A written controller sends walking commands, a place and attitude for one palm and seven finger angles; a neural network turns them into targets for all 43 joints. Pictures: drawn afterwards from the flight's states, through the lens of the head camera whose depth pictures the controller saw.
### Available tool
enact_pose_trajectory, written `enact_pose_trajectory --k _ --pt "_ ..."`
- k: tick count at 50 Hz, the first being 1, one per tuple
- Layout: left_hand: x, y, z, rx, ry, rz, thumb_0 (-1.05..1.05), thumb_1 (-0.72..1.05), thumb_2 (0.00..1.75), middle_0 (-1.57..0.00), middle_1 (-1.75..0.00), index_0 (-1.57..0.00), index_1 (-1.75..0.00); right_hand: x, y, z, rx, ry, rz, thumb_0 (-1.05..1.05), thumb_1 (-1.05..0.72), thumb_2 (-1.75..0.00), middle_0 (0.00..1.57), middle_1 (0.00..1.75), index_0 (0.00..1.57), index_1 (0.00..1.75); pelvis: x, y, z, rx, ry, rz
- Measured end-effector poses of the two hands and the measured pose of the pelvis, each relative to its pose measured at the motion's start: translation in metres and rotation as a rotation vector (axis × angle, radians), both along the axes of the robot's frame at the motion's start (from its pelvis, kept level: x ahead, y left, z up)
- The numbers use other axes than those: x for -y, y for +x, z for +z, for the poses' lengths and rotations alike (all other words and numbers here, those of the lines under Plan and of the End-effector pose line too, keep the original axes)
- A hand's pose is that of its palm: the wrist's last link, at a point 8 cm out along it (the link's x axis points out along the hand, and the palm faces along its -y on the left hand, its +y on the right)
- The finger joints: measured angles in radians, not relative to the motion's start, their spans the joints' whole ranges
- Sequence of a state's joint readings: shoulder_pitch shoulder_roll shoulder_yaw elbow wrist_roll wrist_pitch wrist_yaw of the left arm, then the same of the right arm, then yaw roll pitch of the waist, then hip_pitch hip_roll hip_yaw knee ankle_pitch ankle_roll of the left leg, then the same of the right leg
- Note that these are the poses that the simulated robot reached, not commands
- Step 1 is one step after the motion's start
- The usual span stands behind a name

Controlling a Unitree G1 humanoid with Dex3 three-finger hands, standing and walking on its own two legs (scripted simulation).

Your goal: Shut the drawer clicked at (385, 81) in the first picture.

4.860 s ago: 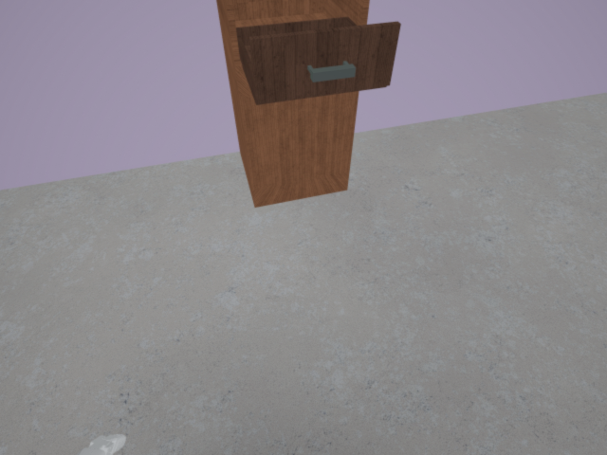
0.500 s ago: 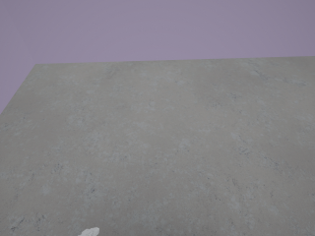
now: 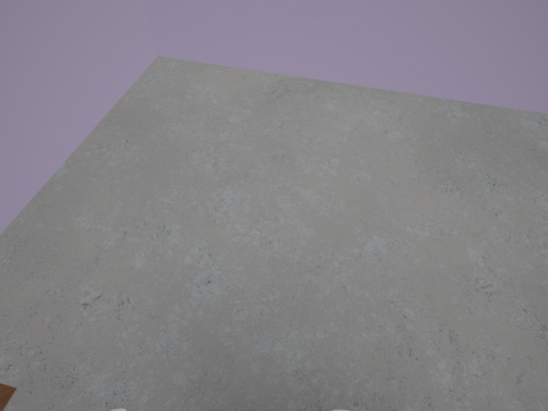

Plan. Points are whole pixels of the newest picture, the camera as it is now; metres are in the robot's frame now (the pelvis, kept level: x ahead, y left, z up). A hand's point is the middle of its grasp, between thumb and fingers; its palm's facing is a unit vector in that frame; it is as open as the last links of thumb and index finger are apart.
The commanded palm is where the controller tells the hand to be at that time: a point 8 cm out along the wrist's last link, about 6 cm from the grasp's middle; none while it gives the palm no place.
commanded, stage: turn to face it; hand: left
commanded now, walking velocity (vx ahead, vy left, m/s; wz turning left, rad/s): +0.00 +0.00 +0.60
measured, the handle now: out of the picture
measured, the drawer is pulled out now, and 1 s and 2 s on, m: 0.28 0.28 0.28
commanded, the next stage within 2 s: none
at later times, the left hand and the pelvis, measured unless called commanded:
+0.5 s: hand out of the picture -0.06 +0.14 -0.15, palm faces +0.36 -0.89 -0.27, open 7.4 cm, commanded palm none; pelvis -0.04 -0.06 +0.00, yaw +20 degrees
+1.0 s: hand out of the picture -0.07 +0.21 -0.15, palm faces +0.59 -0.76 -0.28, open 7.4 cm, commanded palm none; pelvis -0.04 -0.04 +0.00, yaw +36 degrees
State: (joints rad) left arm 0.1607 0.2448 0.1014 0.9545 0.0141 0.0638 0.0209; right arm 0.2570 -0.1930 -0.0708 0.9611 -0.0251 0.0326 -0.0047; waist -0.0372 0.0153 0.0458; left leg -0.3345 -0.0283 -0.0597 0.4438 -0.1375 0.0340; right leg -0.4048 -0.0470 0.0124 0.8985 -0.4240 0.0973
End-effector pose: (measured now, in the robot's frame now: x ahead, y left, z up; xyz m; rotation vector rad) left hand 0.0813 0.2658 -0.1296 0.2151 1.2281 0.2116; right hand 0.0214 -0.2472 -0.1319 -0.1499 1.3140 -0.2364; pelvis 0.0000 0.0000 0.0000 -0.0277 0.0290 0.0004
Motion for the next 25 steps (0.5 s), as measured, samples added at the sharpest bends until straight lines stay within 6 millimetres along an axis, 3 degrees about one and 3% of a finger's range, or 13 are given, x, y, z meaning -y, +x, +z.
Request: enact_pose_trajectory --k 6,13,19,25 --pt "0.037 -0.01 0.008 0.109 0.017 0.039 0.0 0.91 0.9 -0.19 -0.3 -0.2 -0.3 0.041 0.016 -0.019 0.03 0.02 0.074 0.01 -0.9 -0.89 0.2 0.3 0.21 0.3 0.033 -0.016 -0.011 0.005 0.033 0.082" --pt "0.07 -0.066 0.026 0.089 0.033 0.134 0.0 0.9 0.9 -0.2 -0.3 -0.2 -0.3 0.069 0.05 -0.013 0.073 0.04 0.181 0.01 -0.91 -0.89 0.2 0.3 0.2 0.29 0.058 -0.025 0.001 0.031 0.076 0.178" --pt "0.085 -0.11 0.023 0.047 0.018 0.228 0.0 0.9 0.9 -0.2 -0.3 -0.2 -0.3 0.069 0.07 -0.011 0.05 0.04 0.287 0.01 -0.91 -0.9 0.19 0.3 0.2 0.29 0.067 -0.03 0.003 0.03 0.088 0.269" --pt "0.088 -0.167 0.011 -0.033 -0.011 0.348 0.0 0.9 0.9 -0.2 -0.3 -0.2 -0.3 0.042 0.099 -0.01 0.026 0.032 0.415 0.01 -0.91 -0.9 0.19 0.3 0.2 0.29 0.061 -0.037 0.0 0.013 0.076 0.351"
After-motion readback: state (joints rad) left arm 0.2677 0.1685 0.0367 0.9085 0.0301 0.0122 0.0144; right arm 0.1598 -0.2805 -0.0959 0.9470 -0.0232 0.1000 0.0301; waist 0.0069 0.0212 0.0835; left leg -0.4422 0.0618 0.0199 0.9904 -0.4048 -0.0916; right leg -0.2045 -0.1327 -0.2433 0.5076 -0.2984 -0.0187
